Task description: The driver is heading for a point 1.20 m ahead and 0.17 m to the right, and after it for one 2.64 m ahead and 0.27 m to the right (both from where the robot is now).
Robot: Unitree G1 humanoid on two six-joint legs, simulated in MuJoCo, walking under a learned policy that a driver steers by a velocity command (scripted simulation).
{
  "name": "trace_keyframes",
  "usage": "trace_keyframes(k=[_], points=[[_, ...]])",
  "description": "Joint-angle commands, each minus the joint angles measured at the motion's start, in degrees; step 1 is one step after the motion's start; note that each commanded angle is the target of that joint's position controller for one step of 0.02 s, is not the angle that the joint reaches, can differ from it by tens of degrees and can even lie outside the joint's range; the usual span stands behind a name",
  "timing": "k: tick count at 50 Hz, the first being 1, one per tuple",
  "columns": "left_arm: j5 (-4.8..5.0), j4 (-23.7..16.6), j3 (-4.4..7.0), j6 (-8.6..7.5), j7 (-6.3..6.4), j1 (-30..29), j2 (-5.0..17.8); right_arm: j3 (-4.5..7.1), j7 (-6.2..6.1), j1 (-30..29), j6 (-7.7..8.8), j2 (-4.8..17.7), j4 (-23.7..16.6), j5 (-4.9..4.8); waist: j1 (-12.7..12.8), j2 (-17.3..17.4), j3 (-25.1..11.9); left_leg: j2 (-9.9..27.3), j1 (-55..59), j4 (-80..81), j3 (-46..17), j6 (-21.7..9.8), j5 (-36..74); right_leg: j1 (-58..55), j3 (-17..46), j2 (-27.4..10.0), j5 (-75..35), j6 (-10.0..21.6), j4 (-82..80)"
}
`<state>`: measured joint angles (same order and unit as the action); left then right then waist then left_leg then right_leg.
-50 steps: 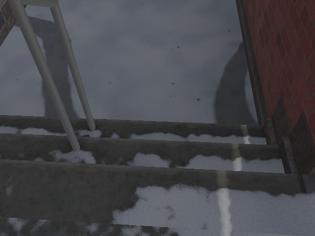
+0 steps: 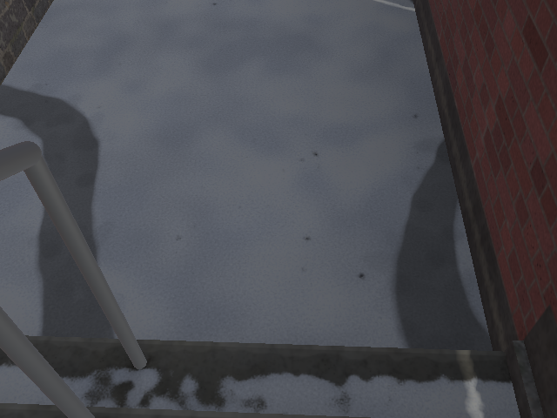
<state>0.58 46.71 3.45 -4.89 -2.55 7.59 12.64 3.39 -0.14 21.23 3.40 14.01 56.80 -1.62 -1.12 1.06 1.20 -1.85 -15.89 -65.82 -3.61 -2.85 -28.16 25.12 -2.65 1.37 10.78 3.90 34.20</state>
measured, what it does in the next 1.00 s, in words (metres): goes down: left foot 0.18 m lower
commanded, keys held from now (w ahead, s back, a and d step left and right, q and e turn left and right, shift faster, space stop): w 0.68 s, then w+e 0.32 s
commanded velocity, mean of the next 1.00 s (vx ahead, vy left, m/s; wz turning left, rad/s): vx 0.50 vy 0.00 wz -0.09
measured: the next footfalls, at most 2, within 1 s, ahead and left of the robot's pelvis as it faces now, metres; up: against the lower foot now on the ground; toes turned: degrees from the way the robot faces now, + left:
left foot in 0.62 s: +0.44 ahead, +0.24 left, -0.18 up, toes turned +2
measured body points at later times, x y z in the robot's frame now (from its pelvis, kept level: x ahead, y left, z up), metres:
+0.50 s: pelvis +0.23 +0.06 -0.03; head +0.24 +0.06 +0.42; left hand +0.17 +0.32 -0.17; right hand +0.40 -0.20 -0.14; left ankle +0.44 +0.24 -0.72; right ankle +0.08 -0.09 -0.72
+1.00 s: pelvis +0.49 +0.14 -0.21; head +0.48 +0.15 +0.24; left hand +0.65 +0.37 -0.33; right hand +0.42 -0.08 -0.36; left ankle +0.40 +0.24 -0.90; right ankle +0.69 -0.07 -0.86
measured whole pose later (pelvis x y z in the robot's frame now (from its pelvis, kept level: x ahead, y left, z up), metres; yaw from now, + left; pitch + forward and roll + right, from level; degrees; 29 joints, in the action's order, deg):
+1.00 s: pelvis +0.49 +0.14 -0.21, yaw -7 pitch +0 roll +1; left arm 0.4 46.3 4.6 -1.3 -1.1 12.7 12.6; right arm 1.1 -2.7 26.2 5.4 7.7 60.9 0.8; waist -1.5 -2.1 -3.2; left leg 0.7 -12.2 -47.5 8.5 -1.7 -35.5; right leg 45.4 11.4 -1.6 -27.4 2.5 47.8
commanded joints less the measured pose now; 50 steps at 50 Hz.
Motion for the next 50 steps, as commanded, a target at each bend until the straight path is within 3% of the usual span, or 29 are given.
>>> trace_keyframes(k=[1, 4, 9, 12, 15, 18, 19, 20, 22, 24, 27, 28, 30, 31, 32, 33, 34, 35, 36, 37, 38, 39, 41, 43, 44, 45, 47, 48, 50], points=[[-0.83, -0.8, 1.32, -0.29, 0.01, 6.9, 5.8, 2.22, -0.72, -0.7, 0.84, 7.7, -4.2, 0.1, 3.1, -4.3, -3.1, 5.0, -22.9, -12.0, -3.3, -0.7, 7.2, -19.2, 24.7, -17.5, -1.2, 13.0, -19.8], [-1.06, 0.1, 0.75, -1.18, 0.16, 5.5, 4.3, 2.54, -1.23, 1.4, -1.01, 5.1, -4.2, 0.42, -0.2, -4.1, -2.0, 8.4, -16.4, -2.6, -3.6, -0.3, 10.9, -12.3, 18.8, -14.3, -3.6, 11.7, -22.9], [-1.05, 3.7, 2.01, 0.08, 2.43, 11.6, 9.0, 1.71, -0.45, -5.5, -1.66, 2.7, -6.9, 2.16, 1.1, -4.0, -2.4, 10.2, -20.1, 14.6, -1.7, 1.2, 21.4, -15.6, 13.3, -13.3, -16.2, 10.8, -21.6], [-1.29, 4.2, 2.19, 0.13, 2.12, 13.4, 10.0, 2.35, 0.87, -2.8, -1.7, 4.6, -4.9, 0.75, 0.7, -2.6, -3.5, 9.6, -20.2, 9.6, -1.1, 1.2, 28.9, -13.6, 12.5, -13.6, -9.6, 11.4, -18.5], [-0.2, 7.8, 1.3, 0.13, 2.85, 20.8, 6.1, 2.5, 0.96, -11.0, -0.85, 4.7, -8.0, 0.07, 3.5, -5.4, 2.8, 12.1, -38.1, 8.6, -6.1, 0.5, 29.0, -24.5, 18.4, -16.9, -4.3, 11.0, -14.2], [-0.97, 8.4, 1.77, -0.08, 3.88, 28.2, 7.5, 2.83, 1.3, -21.0, 0.63, 6.3, -13.0, 0.19, 7.1, -5.7, 5.0, 12.1, -54.8, 15.2, -8.1, 0.5, 25.8, -37.5, 23.1, -19.5, -3.1, 10.5, -10.1], [-0.63, 7.9, 1.99, 0.0, 4.5, 27.8, 8.2, 2.46, 1.53, -21.5, 1.07, 5.6, -13.2, 0.45, 6.6, -6.6, 4.7, 12.1, -53.6, 16.2, -7.2, 0.9, 27.5, -35.7, 22.6, -19.4, -4.9, 10.1, -9.1], [-0.3, 5.8, 1.53, 0.75, 5.97, 23.9, 8.0, 2.08, 2.4, -21.7, 1.43, 5.7, -13.1, 1.84, 5.6, -3.2, 4.3, 11.6, -42.8, 26.1, -4.6, 1.3, 42.0, -25.6, 14.6, -14.7, 0.5, 7.6, -5.3], [0.43, 4.8, 0.79, 0.72, 6.34, 19.8, 7.3, 1.27, 3.95, -18.2, 1.69, 2.5, -10.9, 3.33, 5.0, -2.8, 3.0, 6.4, -17.0, 29.1, 1.6, -0.2, 62.5, -2.7, 7.2, -10.1, 6.6, 5.2, -3.5], [0.58, 4.7, 1.38, 1.24, 5.91, 19.5, 8.9, 1.01, 4.26, -18.1, 0.49, 1.6, -11.2, 1.44, 5.6, -5.0, 3.1, 4.4, -7.6, 29.4, 2.3, -0.3, 61.7, 3.3, 4.8, -9.2, 10.2, 3.8, -0.8], [1.16, 4.9, 1.44, 2.89, 6.11, 20.7, 7.5, 0.78, 3.97, -19.3, -1.45, 3.5, -12.6, 0.23, 6.9, -6.2, 5.3, 7.9, -15.0, 38.8, -1.0, 0.3, 54.3, -10.9, 7.3, -11.4, 9.9, 1.2, 9.6], [0.91, 5.6, 1.43, 3.3, 6.37, 21.8, 7.2, 1.17, 3.94, -16.3, -1.48, 4.5, -11.3, 0.85, 6.5, -6.0, 4.6, 9.5, -13.3, 43.2, -2.0, 0.6, 56.7, -14.4, 8.1, -11.7, 8.9, 0.7, 15.5], [0.46, 6.9, 1.64, 3.86, 5.5, 15.2, 7.4, 3.65, 4.1, 9.6, -1.33, 10.2, -1.5, 0.73, -6.6, -8.4, -6.5, 10.0, 10.5, 38.6, 0.2, -0.4, 62.0, -10.0, 5.5, -11.2, -1.7, -2.9, 40.8], [2.63, 8.0, 1.94, 3.11, 5.48, 14.7, 7.6, 3.66, 2.96, 14.6, -1.22, 10.3, -1.1, 2.02, -13.1, 0.1, -5.9, 9.7, 16.9, 47.0, 1.9, -2.9, 53.5, -5.9, 3.1, -3.2, 9.1, -6.1, 65.0], [1.44, 10.0, 1.37, 2.26, 4.48, 27.5, -0.3, 1.51, 3.65, 15.4, 0.04, 11.0, 0.7, 3.53, -6.5, 21.5, -9.1, 13.3, 37.9, 22.6, -0.3, -2.8, 74.5, 19.7, 10.7, 3.7, 45.2, -7.0, 88.2], [1.86, 8.7, 1.53, 0.82, 4.09, 32.9, 2.9, 1.82, 3.52, 14.3, -0.52, 11.5, -0.1, 1.34, -3.5, 30.7, -12.8, 16.2, 38.5, 19.6, -7.0, -4.3, 79.9, 27.1, 15.5, 1.9, 42.1, -6.3, 89.2], [2.29, 7.2, 1.89, 0.54, 4.5, 29.8, 4.6, 1.64, 3.54, 15.1, -1.74, 10.8, -0.1, 1.44, -3.6, 25.1, -13.0, 20.1, 32.4, 25.7, -12.4, -7.2, 68.6, 29.6, 13.9, 2.7, 40.2, -7.0, 91.2], [2.6, 5.3, 1.98, 1.26, 5.82, 21.4, 6.3, 0.03, 4.47, 10.4, -2.07, 4.5, -0.3, 0.92, -3.1, 0.9, -8.5, 17.0, 22.1, 34.2, -11.5, -4.8, 44.6, 29.7, 9.9, 0.2, 27.3, -3.0, 80.2], [4.67, 2.9, 0.73, 2.15, 6.99, 23.3, 1.1, 2.0, 4.49, 7.6, -1.75, 11.8, 1.4, 1.16, 1.6, 17.0, -8.1, 26.3, 14.7, 40.8, -27.3, -10.9, 38.5, 32.2, 7.7, -1.2, 20.4, -2.9, 83.8], [4.72, 1.9, -0.23, 2.75, 6.82, 24.2, 0.0, 2.04, 4.47, 2.4, -0.47, 12.6, 0.8, 0.85, 5.1, 13.8, -6.9, 32.7, 11.2, 41.1, -37.9, -14.9, 27.3, 35.8, 12.2, -5.4, 16.1, -2.1, 80.5], [3.38, 2.0, 0.59, 3.47, 6.58, 17.5, 4.1, -0.05, 4.32, -2.4, 0.98, 3.6, -0.8, 2.58, 3.1, 6.4, -0.9, 29.0, -2.4, 39.1, -31.7, -11.4, 14.1, 32.8, 18.8, -7.9, 5.7, 0.4, 63.8], [2.73, 2.5, 1.69, 3.93, 6.56, 16.1, 6.5, -0.88, 3.71, -6.8, 2.29, 0.8, -1.6, 3.56, 4.7, 2.1, 0.8, 24.1, -9.7, 39.6, -26.8, -7.6, 8.3, 27.5, 17.7, -7.9, 2.2, 1.6, 60.6], [0.18, 1.0, 2.15, 4.36, 6.31, 13.8, 4.4, -0.44, 1.18, -4.8, 3.03, 4.9, -0.2, 3.24, 4.3, 6.7, 3.3, 19.9, -11.6, 41.7, -14.7, -7.7, 23.3, 25.0, 16.8, -6.4, -4.7, -2.2, 43.7], [0.71, 1.4, 1.77, 4.15, 4.72, 15.3, 3.2, 0.0, -0.16, 1.8, 2.63, 5.6, 2.7, 4.94, 4.5, 6.9, -0.2, 20.1, -5.9, 39.2, -13.4, -10.2, 29.1, 25.1, 16.4, -6.1, -8.6, -2.7, 43.2], [0.89, 0.6, 1.74, 4.24, 3.99, 13.8, 3.2, -0.17, -0.23, 2.9, 2.48, 4.4, 2.5, 4.19, 4.0, 4.9, 0.5, 20.2, -4.2, 39.6, -11.9, -9.8, 29.5, 26.8, 16.1, -5.8, -9.3, -2.1, 41.7], [1.51, -1.2, 2.5, 3.87, 2.94, 9.2, 4.9, -0.58, -0.79, 3.0, 2.71, 0.9, 2.3, 2.63, 3.1, 1.4, 1.8, 17.4, 0.6, 36.1, -8.5, -6.5, 18.9, 31.7, 21.0, -6.6, -20.3, -0.8, 30.6], [0.34, -3.4, 1.88, 3.34, 1.72, 3.4, 3.4, -1.18, -2.68, 5.0, 2.54, 0.2, 2.0, 1.89, 1.2, 1.8, 4.4, 14.7, -2.4, 34.4, -0.6, -4.0, 16.6, 27.9, 16.8, -3.7, -36.4, -1.1, 15.6], [-0.65, -4.4, 1.28, 2.71, 1.16, 0.5, 2.1, -1.18, -3.76, 4.5, 2.76, 0.9, 1.5, 1.75, 0.3, 1.4, 5.1, 13.0, -9.1, 33.3, 3.7, -3.1, 11.3, 18.3, 12.6, -2.2, -46.2, -1.6, 8.9], [-0.79, -4.9, 1.13, 2.7, -0.27, -0.8, 0.5, -0.56, -3.9, 4.2, 2.46, 2.9, 1.3, 2.44, -0.5, 1.5, 4.8, 12.0, -14.7, 31.9, 7.8, -3.0, 6.4, 6.3, 8.0, -0.7, -51.4, -1.8, 6.5]])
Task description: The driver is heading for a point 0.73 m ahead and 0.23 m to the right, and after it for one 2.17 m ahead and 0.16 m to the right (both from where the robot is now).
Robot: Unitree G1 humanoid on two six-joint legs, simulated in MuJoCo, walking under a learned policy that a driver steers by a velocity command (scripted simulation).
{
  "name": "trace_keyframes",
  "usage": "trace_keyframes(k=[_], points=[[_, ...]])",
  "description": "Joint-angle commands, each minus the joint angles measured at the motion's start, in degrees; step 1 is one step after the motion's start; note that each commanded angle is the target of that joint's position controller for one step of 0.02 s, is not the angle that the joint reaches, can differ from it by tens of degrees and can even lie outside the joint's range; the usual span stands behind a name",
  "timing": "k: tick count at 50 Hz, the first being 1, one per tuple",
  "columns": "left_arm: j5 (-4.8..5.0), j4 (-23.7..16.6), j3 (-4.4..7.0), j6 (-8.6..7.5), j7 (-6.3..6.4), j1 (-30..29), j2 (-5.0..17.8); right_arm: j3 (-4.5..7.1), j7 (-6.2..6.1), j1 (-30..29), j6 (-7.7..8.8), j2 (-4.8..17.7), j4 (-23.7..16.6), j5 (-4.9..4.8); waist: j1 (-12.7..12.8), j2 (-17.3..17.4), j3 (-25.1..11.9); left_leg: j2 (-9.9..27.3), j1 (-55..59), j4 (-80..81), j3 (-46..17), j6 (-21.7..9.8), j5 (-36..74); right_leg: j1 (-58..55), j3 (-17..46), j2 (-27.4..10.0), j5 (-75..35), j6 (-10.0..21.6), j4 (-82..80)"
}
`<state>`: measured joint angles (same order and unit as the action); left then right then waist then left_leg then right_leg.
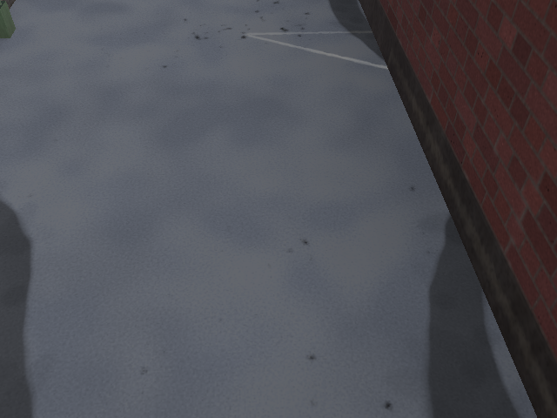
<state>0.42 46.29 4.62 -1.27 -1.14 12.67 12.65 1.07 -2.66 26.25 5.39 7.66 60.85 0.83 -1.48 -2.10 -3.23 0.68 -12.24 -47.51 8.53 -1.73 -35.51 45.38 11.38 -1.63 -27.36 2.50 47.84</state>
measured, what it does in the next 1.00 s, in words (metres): goes down, turning right: right foot 0.18 m lower, then left foot 0.18 m lower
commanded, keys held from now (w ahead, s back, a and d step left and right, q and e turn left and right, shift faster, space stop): w+e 0.18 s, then e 0.50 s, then no key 0.04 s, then w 0.28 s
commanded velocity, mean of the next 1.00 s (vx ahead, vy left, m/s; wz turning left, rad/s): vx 0.26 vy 0.00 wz -0.47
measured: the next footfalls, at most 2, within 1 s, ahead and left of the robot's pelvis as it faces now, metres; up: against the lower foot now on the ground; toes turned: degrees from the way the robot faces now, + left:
right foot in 0.20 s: +0.24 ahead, -0.14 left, -0.18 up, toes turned -8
left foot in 0.70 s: +0.51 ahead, +0.03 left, -0.36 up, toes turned -31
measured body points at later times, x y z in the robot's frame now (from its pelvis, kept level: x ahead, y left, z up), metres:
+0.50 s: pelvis +0.25 -0.05 -0.16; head +0.27 -0.08 +0.29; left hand +0.40 +0.17 -0.28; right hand +0.34 -0.35 -0.26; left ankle +0.42 +0.10 -0.80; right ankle +0.20 -0.13 -0.87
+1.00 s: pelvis +0.43 -0.03 -0.31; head +0.45 -0.03 +0.14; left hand +0.64 +0.10 -0.44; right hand +0.26 -0.20 -0.45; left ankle +0.48 +0.05 -1.05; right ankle +0.43 -0.20 -0.84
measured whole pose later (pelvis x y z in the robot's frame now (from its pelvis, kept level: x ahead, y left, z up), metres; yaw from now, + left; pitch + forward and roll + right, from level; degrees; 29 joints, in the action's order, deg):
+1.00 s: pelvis +0.43 -0.03 -0.31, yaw -29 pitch +0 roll -1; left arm 0.3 42.0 2.2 0.8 2.8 14.1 9.2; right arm 0.8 -1.4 29.2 0.6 8.9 54.9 1.2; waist -1.9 -1.4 0.2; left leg -1.8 -14.5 -29.5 -0.6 -2.9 -15.7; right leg 58.5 3.4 0.3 7.4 -2.6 98.0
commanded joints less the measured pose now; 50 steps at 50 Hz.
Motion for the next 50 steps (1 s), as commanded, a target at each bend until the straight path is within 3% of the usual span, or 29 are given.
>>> trace_keyframes(k=[1, 5, 7, 8, 9, 10, 11, 12, 13, 14, 15, 16, 19, 20, 21, 23, 27, 32, 35, 36, 37, 38, 39, 40, 41, 42, 45, 47, 50], points=[[-0.13, -4.8, -0.1, -0.25, -1.94, -5.9, 0.3, 1.98, -1.37, -0.5, 0.05, 9.5, -3.0, -0.42, -0.7, 5.4, 9.8, 10.0, -17.0, 12.2, -4.1, -4.4, 13.6, -14.3, -6.2, 2.2, -10.2, -0.7, -7.8], [0.88, -9.0, -1.38, 1.25, -3.34, -13.2, -0.2, 3.05, -1.48, 3.5, -3.01, 9.3, -3.8, -1.88, -6.6, 3.7, 13.6, 15.7, 2.8, 0.7, -8.8, -5.0, 22.7, 0.7, -4.3, -1.2, 2.5, -0.4, -15.7], [0.76, -7.9, -1.44, 0.17, -3.5, -13.9, 0.1, 3.95, -1.06, 4.2, -3.43, 10.2, -3.9, -2.1, -7.6, 4.9, 11.4, 15.8, 4.2, -7.0, -6.2, -4.8, 30.4, -7.4, -9.6, -2.0, 6.0, 0.6, -22.9], [1.56, -5.0, -0.59, 0.41, -2.96, -5.8, 1.2, 4.82, -0.66, 1.1, -3.57, 12.8, -3.2, -2.46, -3.1, 7.4, 9.5, 17.8, -0.3, -15.9, -7.1, -5.5, 36.1, -17.9, -10.9, -2.7, 11.0, 1.8, -22.6], [1.22, 0.9, 2.03, 0.53, -2.9, 10.1, 7.2, 5.22, 0.56, -3.0, -2.18, 13.1, -2.5, -1.86, 5.1, 7.6, 0.6, 16.6, -7.8, -28.4, -5.4, -4.7, 47.2, -39.8, -12.2, -0.9, 4.0, 4.3, -15.5], [-0.22, 2.7, 3.15, 0.67, -2.11, 18.8, 9.8, 4.52, 1.09, -8.4, -0.62, 12.9, -5.4, -2.16, 12.2, -0.8, -1.1, 7.6, -10.1, -51.9, 1.2, -0.5, 40.7, -48.1, -17.5, 2.5, -2.0, 7.4, -30.1], [-2.11, 6.1, 2.79, 0.58, -1.75, 21.3, 14.5, 3.53, 1.05, -1.6, 0.89, 6.1, -6.7, -0.15, 7.9, -19.2, -3.5, 0.2, -41.2, -80.1, -2.0, 3.6, -18.2, -73.3, -5.5, -7.0, -31.2, 13.7, -7.2], [-1.76, 3.9, 1.91, 0.49, -1.24, 20.7, 13.5, 3.04, 1.66, 1.4, 2.34, 9.2, -9.5, -1.42, 7.8, -19.4, -14.1, 1.8, -46.8, -79.6, -12.0, 5.4, -17.8, -78.2, 6.2, -12.5, -34.7, 20.7, -4.4], [-0.76, 2.1, 1.55, 0.88, -0.87, 17.7, 11.0, 3.69, 1.26, -5.9, 2.12, 11.9, -13.1, -1.68, 9.9, -8.8, -16.3, 3.3, -49.8, -74.5, -13.2, 5.7, -13.4, -75.7, 9.8, -15.2, -21.6, 22.1, -10.9], [0.69, 0.5, 1.31, 1.15, -0.74, 10.5, 10.9, 3.81, 0.69, -9.7, 1.26, 12.0, -14.8, -1.98, 6.2, 2.3, -9.2, 4.6, -50.5, -64.4, -12.3, 5.1, -4.5, -64.1, 10.9, -14.3, -6.5, 19.2, -14.1], [0.74, -0.2, 1.99, 1.65, -0.6, 5.3, 13.6, 3.02, -0.22, -9.9, 0.01, 9.0, -17.7, -3.59, 1.7, 0.9, -8.3, 4.1, -50.7, -62.0, -13.7, 5.7, 0.9, -53.4, 24.2, -19.1, 15.4, 22.1, -19.1], [-1.23, -2.7, 0.28, 0.59, -1.03, 0.3, 9.0, 4.01, -1.04, -9.5, -1.47, 12.0, -16.6, -3.66, -1.1, 6.8, -4.2, 6.1, -47.0, -49.1, -17.7, 4.6, 13.6, -40.5, 25.3, -19.1, 17.8, 19.4, -19.4], [-1.08, -5.3, 0.04, 0.13, 1.74, -5.3, 8.6, 3.9, -2.21, -10.9, -3.55, 9.4, -18.9, 1.5, -4.2, 4.3, -1.2, 5.8, -30.8, -25.0, -15.9, 7.8, 23.8, -22.1, 12.7, -9.6, -1.3, 15.8, -18.8], [-2.35, -5.6, 0.43, 0.25, 3.1, -5.1, 10.7, 3.95, -1.61, -8.5, -2.95, 9.9, -18.1, 1.36, -4.7, 2.3, -5.2, 4.3, -24.8, -26.1, -15.3, 8.0, 33.9, -22.0, 10.2, -8.1, -11.9, 14.9, -15.3], [-1.74, -6.4, 0.35, 0.54, 3.7, -5.3, 10.2, 4.04, -0.79, -8.5, -2.57, 10.8, -19.0, 0.66, -4.9, 0.1, -7.5, 3.4, -23.0, -25.4, -15.2, 8.2, 36.5, -23.5, 8.2, -7.0, -15.7, 14.3, -13.7], [0.97, -3.4, 0.26, 0.35, 5.1, 3.6, 7.6, 4.89, 0.87, -15.1, -2.43, 12.9, -22.4, -0.36, -0.5, -1.9, -5.7, 2.5, -35.9, -18.6, -19.6, 7.7, 42.9, -34.0, 11.7, -5.4, 5.5, 13.8, -10.1], [1.07, -5.0, -0.35, 1.57, 6.22, 4.8, 5.6, 2.96, 2.78, -25.4, -2.28, 8.1, -28.2, 1.81, 2.4, 0.5, -0.4, -2.5, -18.6, 10.2, -16.0, 6.5, 61.5, -17.8, 7.1, 3.6, 38.3, 11.0, -5.8], [1.22, -6.9, -1.03, 2.14, 7.81, 6.6, 3.1, 3.58, 4.56, -21.2, -3.0, 10.5, -28.3, -2.01, 4.5, -3.3, 3.2, 2.6, -16.2, 30.4, -22.4, 5.6, 64.1, -24.7, 15.7, 4.5, 49.3, 9.6, 7.6], [-0.79, -5.5, -1.58, 2.75, 7.11, 9.4, 1.3, 4.74, 5.02, -7.3, -2.78, 9.7, -22.6, -0.77, 1.3, 3.5, 2.6, 4.9, 10.6, 38.9, -14.7, 4.7, 77.5, -11.0, 9.3, 10.6, 50.1, 4.2, 25.6], [-0.93, -4.7, -2.14, 2.29, 4.81, 9.7, -1.3, 5.4, 5.01, 8.1, -2.98, 11.9, -17.2, 0.8, -3.5, 12.0, -3.5, 10.7, 33.3, 23.4, -16.1, 2.6, 100.0, 6.7, 2.5, 14.6, 71.2, 0.0, 46.1], [0.43, -4.2, -2.37, 1.73, 2.98, 16.1, -1.0, 5.45, 5.17, 9.7, -3.11, 13.5, -14.5, -0.85, -1.6, 19.5, -8.0, 16.4, 44.2, 11.4, -23.5, -5.0, 95.3, 20.9, 0.2, 15.5, 87.0, -3.3, 67.1], [1.32, -3.2, -2.68, 1.1, 2.21, 18.0, -0.7, 5.0, 5.26, 9.7, -3.41, 13.1, -13.5, -2.37, -1.5, 19.3, -9.4, 19.0, 43.1, 10.5, -27.3, -8.3, 76.6, 28.5, 1.3, 12.3, 83.3, -4.2, 75.8], [1.14, -2.7, -2.1, 0.99, 2.08, 14.7, 0.6, 4.63, 5.07, 10.2, -4.0, 12.6, -13.7, -1.98, -3.1, 15.0, -8.4, 18.7, 37.6, 12.3, -27.0, -8.7, 58.7, 30.9, -0.2, 10.9, 80.4, -4.9, 83.1], [2.7, -7.6, -3.0, 0.61, 2.41, 10.0, 0.4, 5.92, 4.15, 8.4, -4.53, 19.6, -12.0, -1.53, 0.0, 13.0, -9.6, 25.4, 30.8, 21.5, -39.6, -15.4, 32.2, 31.4, -4.3, 6.2, 72.2, -5.1, 84.9], [3.56, -9.3, -2.62, 1.2, 3.92, 2.0, 2.1, 5.68, 2.73, 0.9, -5.11, 18.6, -13.1, -0.67, 1.0, 6.7, -2.6, 28.0, 17.8, 31.3, -45.2, -17.8, 11.2, 31.1, -4.0, 2.1, 64.4, -4.3, 80.9], [2.66, -9.4, -1.44, 2.98, 5.33, -3.2, 5.4, 3.0, 2.2, -6.7, -5.38, 11.7, -15.8, 1.44, 1.5, 0.0, 2.1, 22.7, 4.3, 35.1, -41.5, -14.1, -0.6, 23.7, -3.8, 2.5, 56.1, -3.2, 78.0], [-0.09, -8.4, -1.33, 2.73, 5.54, 0.3, 2.2, 0.65, 1.79, -8.4, -4.42, 8.0, -13.1, 0.25, 3.1, 11.6, 9.5, 11.5, -11.3, 34.5, -28.5, -7.4, 1.8, 17.0, -5.3, 3.6, 46.2, -3.2, 69.4], [0.38, -7.3, -1.24, 1.06, 4.42, 1.1, 0.4, 0.71, 1.95, -2.1, -3.27, 7.6, -10.9, 0.96, 2.3, 7.9, 7.8, 9.0, -8.4, 32.0, -24.9, -8.0, 8.4, 16.4, -6.4, 2.9, 36.7, -3.9, 58.7], [-1.18, -10.7, -1.99, 0.69, 3.24, -4.1, -1.8, 1.13, -0.06, 0.7, -3.5, 8.4, -9.6, 0.22, 1.0, 6.1, 5.9, 9.7, -2.7, 31.7, -24.2, -10.4, 12.4, 14.9, -7.3, -1.9, 24.8, -6.4, 31.8]])
Velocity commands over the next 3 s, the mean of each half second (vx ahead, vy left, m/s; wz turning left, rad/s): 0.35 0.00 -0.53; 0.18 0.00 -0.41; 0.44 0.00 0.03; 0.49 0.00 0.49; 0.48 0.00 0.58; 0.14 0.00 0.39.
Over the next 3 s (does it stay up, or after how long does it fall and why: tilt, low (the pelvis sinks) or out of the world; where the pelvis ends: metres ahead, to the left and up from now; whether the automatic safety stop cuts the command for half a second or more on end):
stays up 1.29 -0.22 -0.31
